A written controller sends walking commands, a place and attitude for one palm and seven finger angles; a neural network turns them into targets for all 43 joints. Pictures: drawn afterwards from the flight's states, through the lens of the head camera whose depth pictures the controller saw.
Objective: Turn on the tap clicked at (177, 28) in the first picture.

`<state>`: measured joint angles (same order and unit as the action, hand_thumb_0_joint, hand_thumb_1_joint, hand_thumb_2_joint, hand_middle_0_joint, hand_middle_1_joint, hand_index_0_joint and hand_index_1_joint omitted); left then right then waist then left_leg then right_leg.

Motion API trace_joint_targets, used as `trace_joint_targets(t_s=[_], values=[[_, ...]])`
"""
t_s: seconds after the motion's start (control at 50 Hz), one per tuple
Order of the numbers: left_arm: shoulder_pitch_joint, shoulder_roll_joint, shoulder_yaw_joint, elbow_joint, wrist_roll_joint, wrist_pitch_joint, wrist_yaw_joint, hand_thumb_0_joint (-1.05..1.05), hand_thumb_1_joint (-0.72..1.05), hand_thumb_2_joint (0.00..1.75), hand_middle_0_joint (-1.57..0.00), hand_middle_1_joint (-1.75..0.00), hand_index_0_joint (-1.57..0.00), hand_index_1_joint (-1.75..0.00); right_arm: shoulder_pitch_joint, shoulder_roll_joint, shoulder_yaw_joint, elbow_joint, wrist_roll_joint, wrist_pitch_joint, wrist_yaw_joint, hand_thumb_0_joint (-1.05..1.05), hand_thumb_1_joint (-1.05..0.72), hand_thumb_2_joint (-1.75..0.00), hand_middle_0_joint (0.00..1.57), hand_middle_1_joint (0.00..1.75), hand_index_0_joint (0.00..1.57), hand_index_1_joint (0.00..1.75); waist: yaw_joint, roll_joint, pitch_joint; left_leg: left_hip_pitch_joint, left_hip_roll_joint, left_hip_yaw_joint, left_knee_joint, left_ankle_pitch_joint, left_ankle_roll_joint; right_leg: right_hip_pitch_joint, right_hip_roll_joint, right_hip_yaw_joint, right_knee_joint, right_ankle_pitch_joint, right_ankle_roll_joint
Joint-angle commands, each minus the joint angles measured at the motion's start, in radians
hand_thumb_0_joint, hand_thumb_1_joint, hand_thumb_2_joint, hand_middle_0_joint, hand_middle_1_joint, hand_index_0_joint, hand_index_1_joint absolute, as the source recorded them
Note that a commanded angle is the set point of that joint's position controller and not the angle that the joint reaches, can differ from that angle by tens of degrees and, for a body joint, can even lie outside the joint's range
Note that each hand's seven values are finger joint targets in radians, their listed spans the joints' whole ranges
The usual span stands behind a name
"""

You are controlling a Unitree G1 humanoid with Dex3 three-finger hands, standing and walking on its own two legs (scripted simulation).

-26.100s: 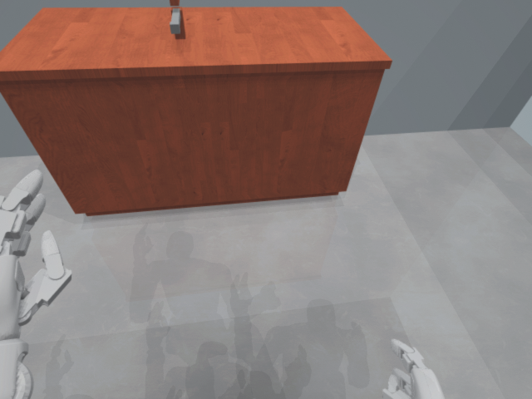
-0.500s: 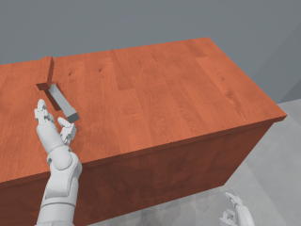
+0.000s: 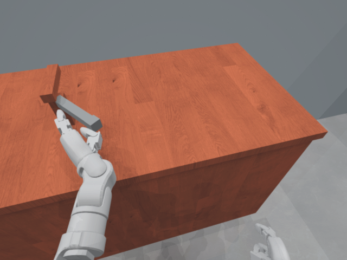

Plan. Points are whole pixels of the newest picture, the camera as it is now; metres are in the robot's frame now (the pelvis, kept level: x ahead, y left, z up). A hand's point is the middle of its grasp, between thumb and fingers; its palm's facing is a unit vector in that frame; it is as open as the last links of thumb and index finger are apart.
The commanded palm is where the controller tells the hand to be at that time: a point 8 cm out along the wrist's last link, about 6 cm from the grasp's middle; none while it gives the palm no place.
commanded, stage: push the lever round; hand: left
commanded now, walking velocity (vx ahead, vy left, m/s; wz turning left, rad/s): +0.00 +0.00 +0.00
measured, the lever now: (93, 124) +0.40 +0.23 +0.10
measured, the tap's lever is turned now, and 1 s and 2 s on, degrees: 38 66 86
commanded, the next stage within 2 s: lift the hand up off the lever in 1.28 s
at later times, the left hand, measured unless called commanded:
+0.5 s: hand (117, 126) +0.40 +0.17 +0.10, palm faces +0.79 -0.60 -0.09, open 7.6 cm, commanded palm +0.35 +0.19 +0.10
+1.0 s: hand (126, 118) +0.43 +0.16 +0.10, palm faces +0.83 -0.55 -0.13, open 8.0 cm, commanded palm +0.38 +0.18 +0.10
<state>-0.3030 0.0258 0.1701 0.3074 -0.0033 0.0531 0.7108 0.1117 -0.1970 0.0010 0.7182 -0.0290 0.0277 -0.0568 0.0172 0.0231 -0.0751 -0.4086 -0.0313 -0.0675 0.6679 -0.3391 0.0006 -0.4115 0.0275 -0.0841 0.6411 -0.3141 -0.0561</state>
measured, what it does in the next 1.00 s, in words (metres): stands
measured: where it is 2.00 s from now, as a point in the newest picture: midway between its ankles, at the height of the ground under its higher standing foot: outside the picture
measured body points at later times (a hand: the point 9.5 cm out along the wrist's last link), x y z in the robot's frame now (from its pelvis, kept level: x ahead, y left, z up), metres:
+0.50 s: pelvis +0.00 -0.01 -0.01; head +0.02 -0.02 +0.44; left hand +0.36 +0.20 +0.10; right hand +0.16 -0.24 -0.12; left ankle +0.00 +0.12 -0.72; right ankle +0.01 -0.08 -0.72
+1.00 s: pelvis -0.01 -0.03 -0.01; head +0.03 -0.04 +0.44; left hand +0.38 +0.18 +0.11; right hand +0.12 -0.27 -0.14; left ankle +0.00 +0.12 -0.72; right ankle +0.01 -0.08 -0.72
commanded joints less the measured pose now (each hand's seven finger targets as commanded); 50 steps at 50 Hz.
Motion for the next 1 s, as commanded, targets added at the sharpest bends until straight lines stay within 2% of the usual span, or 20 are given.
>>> trace_joint_targets(t_s=[0.0,0.04,0.08,0.18,0.26,0.28,0.32,0.38,0.46,0.48,0.56,0.58,0.64,0.68,0.72,0.78,0.82,0.88,0.96,0.98], values=[[-0.367,0.090,-0.011,-0.185,0.047,-0.052,0.031,0.00,0.90,0.90,-0.15,-0.15,-0.15,-0.15,-0.115,-0.120,-0.043,-0.139,-0.001,-0.037,-0.002,0.00,-0.90,-0.90,0.20,0.30,0.20,0.30,-0.005,-0.045,-0.280,0.053,0.018,0.017,-0.060,0.274,-0.002,0.161,-0.047,0.050,-0.082,0.249,0.019],[-0.440,0.058,-0.045,-0.175,0.057,-0.053,0.043,0.00,0.90,0.90,-0.15,-0.15,-0.15,-0.15,-0.119,-0.116,-0.043,-0.129,-0.003,-0.040,0.002,0.00,-0.90,-0.90,0.20,0.30,0.20,0.30,-0.020,-0.022,-0.259,0.057,0.023,0.017,-0.057,0.252,-0.005,0.128,-0.046,0.048,-0.086,0.216,0.016],[-0.432,0.081,-0.008,-0.141,0.059,-0.046,0.062,0.00,0.90,0.90,-0.15,-0.15,-0.15,-0.15,-0.116,-0.122,-0.047,-0.121,-0.007,-0.040,0.001,0.00,-0.90,-0.90,0.20,0.30,0.20,0.30,-0.010,-0.038,-0.263,0.040,0.020,0.013,-0.061,0.229,-0.002,0.126,-0.042,0.048,-0.090,0.184,0.017],[-0.510,0.044,-0.028,-0.082,0.078,-0.044,0.100,0.00,0.90,0.90,-0.15,-0.15,-0.15,-0.15,-0.112,-0.116,-0.051,-0.105,-0.013,-0.041,0.011,0.00,-0.90,-0.90,0.20,0.30,0.20,0.30,-0.021,-0.024,-0.272,0.032,0.020,0.012,-0.053,0.205,-0.006,0.099,-0.040,0.042,-0.086,0.147,0.014],[-0.550,0.012,-0.046,-0.070,0.089,-0.045,0.129,0.00,0.90,0.90,-0.15,-0.15,-0.15,-0.15,-0.097,-0.113,-0.055,-0.104,-0.022,-0.040,0.025,0.00,-0.90,-0.90,0.20,0.30,0.20,0.30,-0.026,-0.024,-0.336,0.040,0.021,0.025,-0.023,0.270,-0.008,0.115,-0.043,0.041,-0.058,0.237,0.015],[-0.530,0.048,0.000,-0.053,0.089,-0.040,0.138,0.00,0.90,0.90,-0.15,-0.15,-0.15,-0.15,-0.095,-0.116,-0.058,-0.099,-0.024,-0.036,0.025,0.00,-0.90,-0.90,0.20,0.30,0.20,0.30,-0.014,-0.029,-0.337,0.027,0.020,0.021,-0.025,0.266,-0.009,0.120,-0.042,0.041,-0.058,0.230,0.015],[-0.595,0.012,-0.034,-0.040,0.093,-0.035,0.149,0.00,0.90,0.90,-0.15,-0.15,-0.15,-0.15,-0.094,-0.111,-0.055,-0.101,-0.022,-0.033,0.031,0.00,-0.90,-0.90,0.20,0.30,0.20,0.30,-0.032,-0.050,-0.325,0.017,0.021,0.024,-0.021,0.263,-0.008,0.110,-0.046,0.039,-0.053,0.238,0.018],[-0.587,0.051,0.024,-0.015,0.102,-0.026,0.174,0.00,0.90,0.90,-0.15,-0.15,-0.15,-0.15,-0.087,-0.115,-0.062,-0.094,-0.028,-0.028,0.035,0.00,-0.90,-0.90,0.20,0.30,0.20,0.30,-0.016,-0.042,-0.346,0.001,0.019,0.026,-0.014,0.270,-0.006,0.125,-0.046,0.043,-0.049,0.261,0.018],[-0.626,0.005,-0.015,0.006,0.115,-0.018,0.193,0.00,0.90,0.90,-0.15,-0.15,-0.15,-0.15,-0.081,-0.108,-0.062,-0.096,-0.032,-0.025,0.048,0.00,-0.90,-0.90,0.20,0.30,0.20,0.30,-0.032,-0.057,-0.351,-0.007,0.021,0.032,0.000,0.273,-0.006,0.114,-0.048,0.039,-0.040,0.276,0.022],[-0.636,0.031,0.014,0.013,0.121,-0.015,0.200,0.00,0.90,0.90,-0.15,-0.15,-0.15,-0.15,-0.079,-0.114,-0.064,-0.087,-0.033,-0.023,0.047,0.00,-0.90,-0.90,0.20,0.30,0.20,0.30,-0.024,-0.028,-0.350,-0.007,0.019,0.029,-0.003,0.274,-0.006,0.110,-0.046,0.039,-0.040,0.268,0.018],[-0.698,0.020,0.009,0.045,0.117,-0.010,0.214,0.00,0.90,0.90,-0.15,-0.15,-0.15,-0.15,-0.075,-0.108,-0.059,-0.086,-0.033,-0.026,0.051,0.00,-0.90,-0.90,0.20,0.30,0.20,0.30,-0.049,-0.073,-0.338,-0.041,0.015,0.039,0.009,0.222,0.003,0.108,-0.059,0.055,-0.056,0.264,0.037],[-0.677,0.078,0.073,0.060,0.120,-0.009,0.223,0.00,0.90,0.90,-0.15,-0.15,-0.15,-0.15,-0.070,-0.113,-0.065,-0.078,-0.035,-0.025,0.048,0.00,-0.90,-0.90,0.20,0.30,0.20,0.30,-0.032,-0.076,-0.350,-0.056,0.014,0.034,0.003,0.216,0.003,0.124,-0.056,0.056,-0.057,0.253,0.034],[-0.734,0.037,0.030,0.084,0.126,-0.009,0.229,0.00,0.90,0.90,-0.15,-0.15,-0.15,-0.15,-0.062,-0.107,-0.061,-0.073,-0.036,-0.030,0.054,0.00,-0.90,-0.90,0.20,0.30,0.20,0.30,-0.057,-0.071,-0.350,-0.056,0.015,0.039,0.013,0.203,0.004,0.104,-0.062,0.058,-0.057,0.253,0.041],[-0.741,0.064,0.065,0.097,0.134,-0.011,0.240,0.00,0.90,0.90,-0.15,-0.15,-0.15,-0.15,-0.055,-0.112,-0.066,-0.067,-0.039,-0.033,0.055,0.00,-0.90,-0.90,0.20,0.30,0.20,0.30,-0.042,-0.043,-0.363,-0.061,0.014,0.034,0.009,0.209,0.001,0.104,-0.055,0.054,-0.049,0.243,0.033],[-0.792,0.023,0.020,0.120,0.139,-0.013,0.243,0.00,0.90,0.90,-0.15,-0.15,-0.15,-0.15,-0.047,-0.108,-0.063,-0.064,-0.040,-0.040,0.061,0.00,-0.90,-0.90,0.20,0.30,0.20,0.30,-0.067,-0.058,-0.355,-0.064,0.013,0.035,0.015,0.184,0.004,0.072,-0.055,0.050,-0.050,0.203,0.037],[-0.795,0.103,0.101,0.148,0.142,-0.022,0.251,0.00,0.90,0.90,-0.15,-0.15,-0.15,-0.15,-0.036,-0.116,-0.068,-0.057,-0.043,-0.042,0.055,0.00,-0.90,-0.90,0.20,0.30,0.20,0.30,-0.054,-0.062,-0.371,-0.092,0.010,0.038,0.018,0.171,0.007,0.096,-0.061,0.067,-0.053,0.225,0.043],[-0.822,0.068,0.062,0.152,0.146,-0.027,0.246,0.00,0.90,0.90,-0.15,-0.15,-0.15,-0.15,-0.026,-0.110,-0.065,-0.061,-0.042,-0.041,0.059,0.00,-0.90,-0.90,0.20,0.30,0.20,0.30,-0.070,-0.065,-0.388,-0.089,0.010,0.044,0.022,0.179,0.007,0.098,-0.067,0.068,-0.045,0.256,0.049],[-0.836,0.139,0.127,0.195,0.152,-0.028,0.251,0.00,0.90,0.90,-0.15,-0.15,-0.15,-0.15,-0.016,-0.119,-0.068,-0.051,-0.042,-0.040,0.054,0.00,-0.90,-0.90,0.20,0.30,0.20,0.30,-0.066,-0.060,-0.371,-0.122,0.009,0.041,0.021,0.151,0.010,0.097,-0.070,0.080,-0.053,0.231,0.051],[-0.883,0.116,0.103,0.230,0.153,-0.036,0.249,0.00,0.90,0.90,-0.15,-0.15,-0.15,-0.15,0.005,-0.117,-0.066,-0.052,-0.044,-0.044,0.056,0.00,-0.90,-0.90,0.20,0.30,0.20,0.30,-0.089,-0.078,-0.374,-0.133,0.009,0.047,0.026,0.136,0.012,0.087,-0.072,0.083,-0.054,0.230,0.059],[-0.888,0.148,0.136,0.239,0.161,-0.041,0.253,0.00,0.90,0.90,-0.15,-0.15,-0.15,-0.15,0.013,-0.122,-0.070,-0.043,-0.045,-0.044,0.055,0.00,-0.90,-0.90,0.20,0.30,0.20,0.30,-0.079,-0.056,-0.378,-0.130,0.009,0.041,0.020,0.142,0.011,0.082,-0.065,0.076,-0.047,0.217,0.050]])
